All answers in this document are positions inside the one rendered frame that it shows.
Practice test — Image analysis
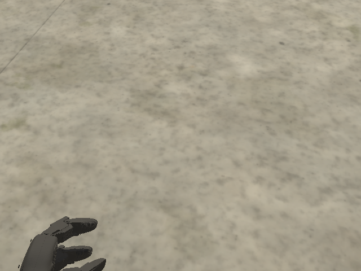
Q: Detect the left robot hand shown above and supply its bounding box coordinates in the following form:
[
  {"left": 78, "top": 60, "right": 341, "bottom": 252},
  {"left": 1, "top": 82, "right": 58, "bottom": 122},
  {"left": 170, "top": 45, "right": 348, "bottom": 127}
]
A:
[{"left": 18, "top": 216, "right": 106, "bottom": 271}]

